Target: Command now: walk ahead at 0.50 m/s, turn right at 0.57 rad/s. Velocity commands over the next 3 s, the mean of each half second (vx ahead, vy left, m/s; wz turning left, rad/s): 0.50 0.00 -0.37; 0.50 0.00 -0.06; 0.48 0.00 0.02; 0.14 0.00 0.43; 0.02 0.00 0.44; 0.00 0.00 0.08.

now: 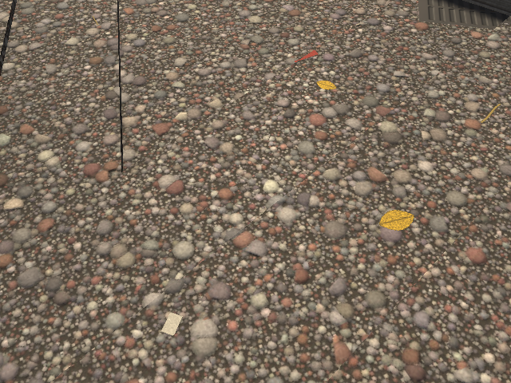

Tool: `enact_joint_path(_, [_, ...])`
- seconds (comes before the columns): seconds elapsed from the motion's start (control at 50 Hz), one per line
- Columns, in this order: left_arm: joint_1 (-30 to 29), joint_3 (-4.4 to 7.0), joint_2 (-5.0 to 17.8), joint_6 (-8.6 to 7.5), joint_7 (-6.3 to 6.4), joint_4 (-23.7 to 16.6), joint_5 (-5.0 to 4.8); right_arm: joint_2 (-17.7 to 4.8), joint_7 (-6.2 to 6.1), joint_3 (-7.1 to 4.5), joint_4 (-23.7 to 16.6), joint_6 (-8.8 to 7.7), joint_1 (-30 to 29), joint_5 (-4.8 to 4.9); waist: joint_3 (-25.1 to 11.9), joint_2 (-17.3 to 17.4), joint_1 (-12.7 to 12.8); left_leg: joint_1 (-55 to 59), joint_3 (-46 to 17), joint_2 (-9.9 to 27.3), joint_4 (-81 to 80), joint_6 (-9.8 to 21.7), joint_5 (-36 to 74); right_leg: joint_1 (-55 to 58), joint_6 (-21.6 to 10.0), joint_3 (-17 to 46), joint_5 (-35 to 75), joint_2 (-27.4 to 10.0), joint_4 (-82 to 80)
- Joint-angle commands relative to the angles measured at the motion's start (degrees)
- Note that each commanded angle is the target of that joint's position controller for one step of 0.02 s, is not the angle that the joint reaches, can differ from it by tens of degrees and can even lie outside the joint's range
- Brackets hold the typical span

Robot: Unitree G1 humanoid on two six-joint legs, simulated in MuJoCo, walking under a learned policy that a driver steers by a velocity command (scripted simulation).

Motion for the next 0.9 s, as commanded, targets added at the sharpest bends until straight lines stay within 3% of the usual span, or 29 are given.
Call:
enact_joint_path(0.02, [-0.67,2.28,8.92,-1.21,-0.26,-4.32,-0.17,-4.4,0.16,-0.84,-3.16,-0.09,-0.91,0.59,-3.04,-2.39,-0.4,5.3,3.05,-2.2,-6.59,-0.38,11.7,-3.8,-7.78,13.68,11.79,-13.4,-7.95])
enact_joint_path(0.1, [2.85,2.56,8.97,-0.68,0.05,-4.44,0.61,-5.29,0.5,-0.87,-6.0,-0.5,-7.38,0.99,-2.55,-3.98,2.69,3.54,1.18,-3.66,-15.6,-0.36,13.39,1.42,-6.28,17.29,7.44,-13.88,-3.02])
enact_joint_path(0.16, [1.5,2.84,9.78,-0.59,0.83,-5.99,1.57,-6.85,0.76,-1.27,-5.99,-1.12,-5.19,1.51,-2.7,-5.62,1.32,10.72,-1.01,-4.09,-22.82,0.38,11.65,0.56,-4.05,20.98,2.51,-14.37,2.24])
enact_joint_path(0.2, [1.43,2.75,9.63,-0.67,1.21,-6.32,2.27,-7.42,0.46,-1.69,-4.23,-1.92,0.78,1.67,-2.78,-4.73,-1.49,17.69,-0.09,-3.9,-27.34,1.85,9.83,-0.74,-2.94,21.19,1.39,-14.01,8.61])
enact_joint_path(0.22, [3.08,2.24,8.04,-0.92,0.96,-5.81,2.25,-8.33,0.1,-2.23,-2.41,-2.71,6.09,0.96,-4.85,-1.26,-3.55,24.75,0.99,-4.57,-28.8,2.56,8.22,-2.41,-1.98,18.59,0.0,-10.93,17.53])
enact_joint_path(0.24, [3.75,1.58,5.71,-1.49,0.44,-6.11,1.23,-10.98,-0.07,-3.03,-1.23,-3.43,11.81,-0.25,-8.97,4.92,-5.61,32.76,-3.61,-0.54,-27.01,3.78,1.67,-7.83,-0.45,12.99,-4.07,-6.56,29.47])
enact_joint_path(0.26, [5.16,0.28,0.88,-1.91,0.36,-6.85,1.15,-13.99,-0.41,-3.4,-0.75,-3.33,18.07,-1.36,-11.37,13.37,-6.19,39.76,-18.46,10.99,-26.71,6.26,-1.17,-17.99,0.78,7.18,-24.43,-2.12,49.27])
enact_joint_path(0.28, [14.06,0.59,2.38,-2.43,0.14,-7.45,-0.19,-18.69,-0.5,-4.68,0.63,-2.26,19.92,-0.58,-13.65,22.64,-1.96,45.04,-45.52,19.35,-36.47,15.29,-10.51,-31.71,1.71,3.11,-26.54,0.57,55.26])
enact_joint_path(0.3, [8.15,0.57,5.32,-1.35,0.77,-5.93,0.69,-12.76,-0.22,-4.23,-0.3,-1.77,15.57,-0.06,-5.3,9.85,-2.68,40.74,-43.0,17.62,-37.87,16.53,-21.68,-38.33,1.94,4.01,-20.83,-4.34,61.63])
enact_joint_path(0.32, [0.23,0.48,5.86,-1.27,0.22,-7.57,1.56,-9.23,0.02,-3.4,-1.77,-1.9,12.2,0.62,-0.68,3.57,-4.24,35.74,-32.5,13.24,-36.97,14.95,-16.7,-39.15,2.1,3.8,-15.01,-6.03,61.27])
enact_joint_path(0.34, [-3.3,0.34,5.37,-1.35,-0.29,-8.32,1.96,-7.56,0.14,-2.82,-1.64,-2.05,10.82,0.25,-0.27,1.62,-4.1,31.8,-23.93,9.83,-36.11,13.15,-5.84,-36.98,2.46,4.05,-11.62,-7.36,58.62])
enact_joint_path(0.38, [-3.17,-0.07,4.16,-0.5,-1.28,-9.09,2.8,-6.54,0.04,-2.25,0.04,-2.68,11.9,0.67,-1.85,6.64,-2.05,27.21,-16.52,6.64,-35.98,12.38,10.31,-32.15,3.39,3.04,-9.62,-9.19,54.62])
enact_joint_path(0.42, [-4.41,-0.57,3.42,0.04,-1.43,-10.23,2.8,-5.89,0.21,-2.08,1.68,-3.33,14.67,1.12,-3.89,6.55,-1.55,28.12,-13.63,6.05,-35.87,13.87,21.07,-32.84,4.25,0.88,-9.28,-9.27,54.44])
enact_joint_path(0.52, [-16.14,-3.23,0.23,0.34,-2.23,-15.23,2.5,-5.93,0.1,-2.13,3.77,-2.88,18.22,1.43,-1.97,6.43,-3.13,25.86,-5.57,4.08,-41.39,13.6,25.07,-29.74,5.04,-5.24,-2.44,-12.56,36.85])
enact_joint_path(0.56, [-19.03,-3.69,-0.03,0.41,-2.41,-16.53,1.9,-6.02,-0.03,-2.27,4.82,-2.79,20.05,1.75,-1.35,5.9,-3.71,27.75,-4.85,4.68,-41.73,12.84,25.69,-27.75,4.45,-4.66,0.84,-13.12,31.08])
enact_joint_path(0.62, [-20.29,-3.92,0.12,-0.11,-2.1,-17.06,1.51,-7.04,-0.18,-2.49,5.31,-2.53,20.25,1.83,-0.8,4.55,-3.28,30.72,-3.36,5.72,-40.04,11.56,30.3,-22.48,3.69,-5.08,1.51,-11.9,21.48])
enact_joint_path(0.64, [-19.4,-3.7,0.53,-0.3,-1.77,-16.72,1.51,-7.48,-0.21,-2.53,5.71,-2.38,20.58,1.75,-1.56,4.48,-2.83,31.16,-2.74,5.93,-37.9,10.98,36.18,-18.16,3.31,-6.72,-0.35,-9.88,19.28])
enact_joint_path(0.66, [-18.24,-3.19,1.53,-0.66,-1.42,-16.01,1.17,-7.76,-0.3,-2.57,6.12,-2.23,21.04,1.6,-1.95,4.25,-2.42,32.67,-1.97,4.95,-34.02,10.18,41.07,-14.42,3.34,-6.83,0.85,-8.66,14.48])
enact_joint_path(0.68, [-13.47,-2.58,2.52,-1.08,-0.98,-14.38,1.3,-8.47,-0.34,-2.77,6.75,-2.03,21.75,1.73,-4.62,3.92,-0.33,33.33,-0.88,4.26,-26.93,9.65,46.75,-7.13,2.65,-8.22,1.39,-6.33,10.22])
enact_joint_path(0.7, [-9.49,-1.74,4.19,-2.01,-0.66,-12.37,1.88,-5.13,-0.03,-1.89,6.82,-1.77,25.89,3.3,-9.24,-1.19,-0.36,24.81,2.03,0.43,-16.51,7.35,44.23,7.42,0.79,-6.51,3.85,-6.55,9.48])
enact_joint_path(0.72, [-0.08,0.03,6.76,-2.09,-0.43,-10.12,2.32,-5.59,0.16,-1.59,5.43,-1.73,23.78,3.73,-15.37,-5.97,4.91,12.09,4.81,-2.85,-2.11,4.4,26.39,20.67,-3.58,7.79,-3.56,-16.07,5.55])
enact_joint_path(0.74, [6.87,1.2,9.19,-1.29,-0.13,-7.72,1.95,-5.71,0.26,-1.83,2.9,-1.85,20.09,3.6,-20.92,-14.01,7.69,4.04,5.49,-8.09,16.12,4.13,-7.71,25.61,-8.17,25.78,-12.85,-27.6,-1.42])
enact_joint_path(0.76, [2.0,0.55,7.76,-1.01,0.08,-8.05,1.79,-6.89,0.07,-2.58,1.78,-1.86,15.83,2.28,-11.97,-7.67,5.01,-1.72,0.36,-6.23,21.19,5.79,-10.58,17.82,-8.13,27.68,-11.92,-28.68,-5.76])
enact_joint_path(0.78, [-3.84,0.06,5.97,-1.19,0.5,-8.99,1.67,-5.42,0.49,-2.41,0.97,-1.91,14.0,2.03,-5.63,-5.04,2.58,-1.78,-0.33,-3.64,18.43,6.5,-7.0,10.35,-7.8,22.85,-8.39,-27.52,-7.73])
enact_joint_path(0.8, [-6.25,-0.3,3.94,-1.57,0.77,-8.19,1.42,-3.83,0.86,-2.15,1.04,-1.63,14.15,1.56,-1.76,-4.8,0.32,-0.43,0.26,-2.04,15.11,6.65,-5.7,4.97,-7.28,18.6,-4.17,-25.41,-9.31])
enact_joint_path(0.84, [-7.94,-0.6,1.51,-2.52,0.84,-6.65,1.02,-2.37,0.87,-1.98,2.09,-0.24,15.62,0.27,-0.33,-6.17,-2.28,4.6,0.91,-1.09,10.01,5.53,-5.38,-0.77,-5.98,11.27,1.15,-21.81,-11.14])
enact_joint_path(0.9, [-6.0,-0.06,2.05,-3.91,1.09,-3.79,0.55,-2.32,1.16,-2.11,1.8,0.92,13.67,0.12,-0.62,-6.45,-3.22,6.1,2.74,-1.02,2.93,3.6,-0.69,-1.2,-6.56,5.56,5.12,-19.53,-13.02])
